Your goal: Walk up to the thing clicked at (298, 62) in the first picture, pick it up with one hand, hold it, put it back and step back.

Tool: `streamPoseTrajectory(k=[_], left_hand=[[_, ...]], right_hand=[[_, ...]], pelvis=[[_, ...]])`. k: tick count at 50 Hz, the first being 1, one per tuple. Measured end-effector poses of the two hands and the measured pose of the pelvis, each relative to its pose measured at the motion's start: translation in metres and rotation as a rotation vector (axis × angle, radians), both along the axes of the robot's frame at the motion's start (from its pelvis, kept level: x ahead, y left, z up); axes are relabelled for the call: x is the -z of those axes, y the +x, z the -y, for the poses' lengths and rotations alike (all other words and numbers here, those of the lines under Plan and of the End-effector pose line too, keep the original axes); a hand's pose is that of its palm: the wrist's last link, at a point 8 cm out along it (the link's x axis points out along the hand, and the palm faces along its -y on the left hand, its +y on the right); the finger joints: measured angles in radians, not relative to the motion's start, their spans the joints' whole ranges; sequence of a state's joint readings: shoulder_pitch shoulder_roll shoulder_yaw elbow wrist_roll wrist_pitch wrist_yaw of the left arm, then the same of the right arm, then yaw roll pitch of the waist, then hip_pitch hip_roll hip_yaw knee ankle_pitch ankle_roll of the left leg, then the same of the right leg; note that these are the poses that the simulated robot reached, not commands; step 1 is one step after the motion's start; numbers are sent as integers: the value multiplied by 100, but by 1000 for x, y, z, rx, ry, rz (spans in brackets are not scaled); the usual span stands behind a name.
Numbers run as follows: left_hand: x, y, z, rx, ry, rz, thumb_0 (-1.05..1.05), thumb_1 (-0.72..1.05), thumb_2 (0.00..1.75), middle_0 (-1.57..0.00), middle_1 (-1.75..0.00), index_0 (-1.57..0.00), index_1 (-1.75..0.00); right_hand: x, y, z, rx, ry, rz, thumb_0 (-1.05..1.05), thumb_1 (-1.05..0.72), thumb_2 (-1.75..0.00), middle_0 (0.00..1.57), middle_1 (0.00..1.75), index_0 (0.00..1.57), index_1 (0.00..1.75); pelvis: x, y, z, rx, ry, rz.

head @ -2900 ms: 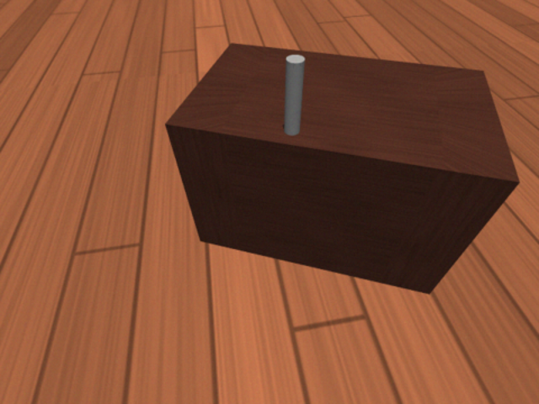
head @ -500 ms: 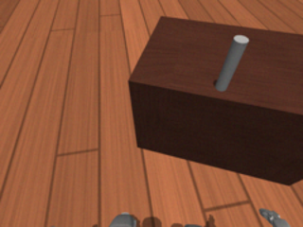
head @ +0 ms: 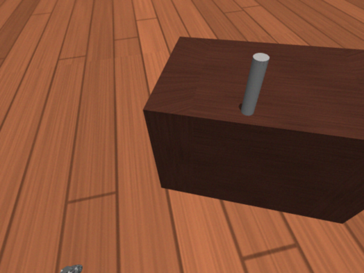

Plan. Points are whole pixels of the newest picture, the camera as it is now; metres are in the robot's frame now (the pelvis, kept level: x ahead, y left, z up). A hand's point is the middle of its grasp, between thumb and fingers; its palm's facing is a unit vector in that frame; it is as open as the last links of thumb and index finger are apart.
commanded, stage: walk up
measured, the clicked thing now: (253, 87) +0.68 -0.22 +0.00
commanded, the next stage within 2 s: stand in 1.32 s
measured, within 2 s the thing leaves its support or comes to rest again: neither
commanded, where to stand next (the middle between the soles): +0.06 +0.00 m, yaw +0 degrees
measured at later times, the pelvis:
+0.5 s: pelvis +0.01 +0.02 +0.02, yaw +0 degrees
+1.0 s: pelvis +0.02 +0.02 +0.02, yaw +1 degrees
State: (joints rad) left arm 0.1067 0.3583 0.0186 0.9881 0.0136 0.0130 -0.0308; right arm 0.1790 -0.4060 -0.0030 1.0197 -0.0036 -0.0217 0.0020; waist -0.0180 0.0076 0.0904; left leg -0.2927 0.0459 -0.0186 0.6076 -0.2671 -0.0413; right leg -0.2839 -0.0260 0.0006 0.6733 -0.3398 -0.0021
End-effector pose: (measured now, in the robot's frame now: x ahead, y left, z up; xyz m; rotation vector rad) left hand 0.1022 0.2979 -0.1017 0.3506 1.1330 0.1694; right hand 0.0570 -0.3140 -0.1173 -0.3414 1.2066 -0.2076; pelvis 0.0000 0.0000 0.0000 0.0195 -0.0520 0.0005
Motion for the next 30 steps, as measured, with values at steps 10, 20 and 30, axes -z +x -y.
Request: streamPoseTrajectory(k=[10, 20, 30], left_hand=[[-3, 6, 4, -31, -48, 3, 1, 90, 90, -20, -30, -20, -30], [-2, 0, -11, -68, -55, -31, 1, 90, 90, -20, -30, -20, -30], [-1, -19, -22, -98, -49, -82, 1, 90, 90, -20, -30, -20, -30]], right_hand=[[-11, -5, -13, -5, 12, -39, 1, -90, -90, 20, 30, 20, 30], [-22, 18, -25, -20, -1, -9, 1, -90, -90, 20, 30, 20, 30], [-28, 46, -35, -39, 3, 31, 1, -90, -90, 20, 30, 20, 30]], pelvis=[[-13, 2, -5, -3, -12, -3], [-19, 7, -14, -2, -20, -10], [-21, 12, -20, -6, -23, -13]])
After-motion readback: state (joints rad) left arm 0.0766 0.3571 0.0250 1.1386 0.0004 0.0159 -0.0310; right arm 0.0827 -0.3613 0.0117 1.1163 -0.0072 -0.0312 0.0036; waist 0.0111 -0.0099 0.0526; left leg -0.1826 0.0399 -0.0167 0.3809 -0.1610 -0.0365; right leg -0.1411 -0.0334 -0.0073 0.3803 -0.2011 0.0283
